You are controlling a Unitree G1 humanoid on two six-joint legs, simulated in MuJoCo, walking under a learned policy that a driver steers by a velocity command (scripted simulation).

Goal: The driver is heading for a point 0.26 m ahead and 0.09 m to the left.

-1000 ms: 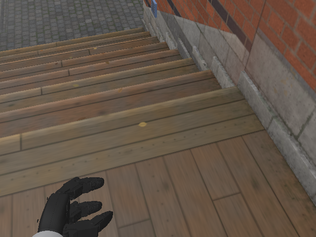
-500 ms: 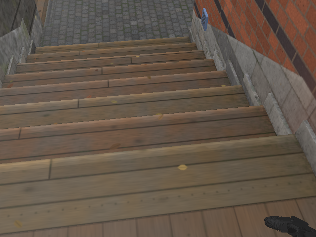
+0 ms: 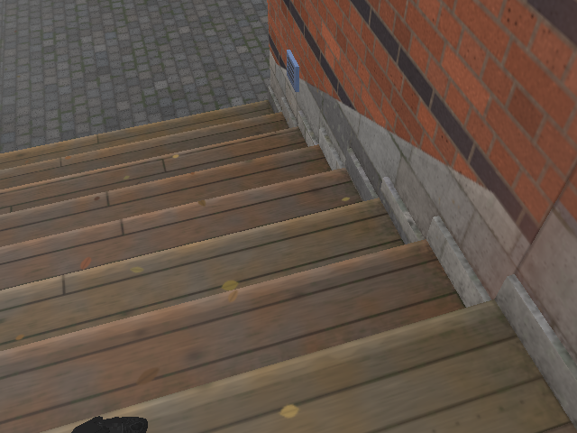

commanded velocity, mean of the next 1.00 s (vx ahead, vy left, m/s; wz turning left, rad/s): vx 0.16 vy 0.00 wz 0.07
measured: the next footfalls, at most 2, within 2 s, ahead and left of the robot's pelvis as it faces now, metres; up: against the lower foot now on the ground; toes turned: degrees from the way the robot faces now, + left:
right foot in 0.02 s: +0.18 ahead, -0.12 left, +0.00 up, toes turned -1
left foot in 0.44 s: +0.27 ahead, +0.13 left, +0.00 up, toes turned +5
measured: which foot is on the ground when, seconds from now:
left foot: down 0.00-0.04, up 0.06-0.42, down 0.44-1.00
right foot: up 0.00-0.00, down 0.02-1.00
